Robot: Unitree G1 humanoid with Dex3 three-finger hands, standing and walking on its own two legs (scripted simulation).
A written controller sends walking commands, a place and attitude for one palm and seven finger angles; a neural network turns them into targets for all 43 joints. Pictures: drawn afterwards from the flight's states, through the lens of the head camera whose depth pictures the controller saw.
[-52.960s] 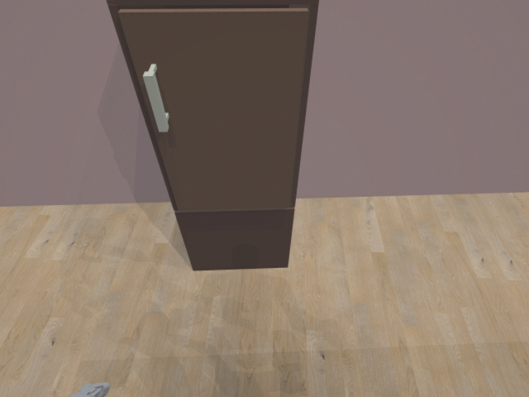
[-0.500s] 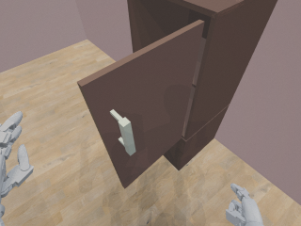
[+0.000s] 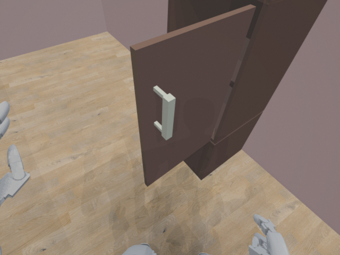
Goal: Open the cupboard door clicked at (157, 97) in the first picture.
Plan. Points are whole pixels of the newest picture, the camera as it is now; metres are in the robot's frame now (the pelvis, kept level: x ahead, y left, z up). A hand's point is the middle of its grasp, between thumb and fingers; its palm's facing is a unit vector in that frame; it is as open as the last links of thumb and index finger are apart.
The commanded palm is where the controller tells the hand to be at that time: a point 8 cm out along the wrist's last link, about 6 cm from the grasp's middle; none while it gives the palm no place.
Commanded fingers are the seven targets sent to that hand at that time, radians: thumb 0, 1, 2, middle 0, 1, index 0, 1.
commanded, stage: step back with the hand held close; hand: left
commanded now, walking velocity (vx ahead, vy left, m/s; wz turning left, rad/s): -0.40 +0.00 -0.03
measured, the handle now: (162, 113) +0.41 +0.06 +0.11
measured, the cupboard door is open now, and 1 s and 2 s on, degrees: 92 92 92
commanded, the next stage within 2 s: stop stepping back and stand still in 0.36 s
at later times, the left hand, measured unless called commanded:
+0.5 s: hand (3, 238) +0.11 +0.23 +0.18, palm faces +0.26 -0.85 -0.47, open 7.4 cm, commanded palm +0.05 +0.28 +0.20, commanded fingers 0.00 0.90 0.90 -0.20 -0.30 -0.20 -0.30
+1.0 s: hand out of the picture +0.00 +0.25 +0.20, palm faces +0.39 -0.80 -0.45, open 7.4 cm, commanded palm -0.03 +0.28 +0.20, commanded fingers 0.00 0.90 0.90 -0.20 -0.30 -0.20 -0.30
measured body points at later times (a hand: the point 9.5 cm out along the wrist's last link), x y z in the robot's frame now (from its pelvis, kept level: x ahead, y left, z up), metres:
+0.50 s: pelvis -0.12 +0.00 +0.01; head -0.08 +0.02 +0.45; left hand +0.09 +0.27 +0.21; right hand +0.06 -0.23 -0.07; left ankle +0.06 +0.07 -0.71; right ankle -0.24 -0.10 -0.72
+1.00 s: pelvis -0.20 +0.00 +0.02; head -0.23 +0.01 +0.47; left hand -0.03 +0.29 +0.22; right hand -0.09 -0.26 -0.07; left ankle -0.18 +0.13 -0.66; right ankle -0.18 -0.10 -0.72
